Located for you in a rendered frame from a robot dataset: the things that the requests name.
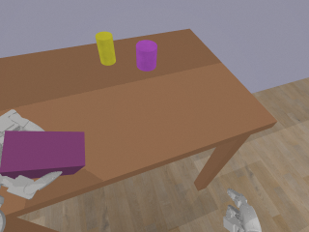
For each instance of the right robot hand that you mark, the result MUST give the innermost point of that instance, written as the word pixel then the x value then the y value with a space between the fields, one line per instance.
pixel 243 220

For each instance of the left robot hand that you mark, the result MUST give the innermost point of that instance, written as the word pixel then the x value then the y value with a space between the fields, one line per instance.
pixel 22 186

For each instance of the sponge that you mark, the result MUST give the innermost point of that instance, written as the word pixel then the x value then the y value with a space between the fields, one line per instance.
pixel 34 153

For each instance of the table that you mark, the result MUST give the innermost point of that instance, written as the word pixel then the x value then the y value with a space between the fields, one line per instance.
pixel 133 121

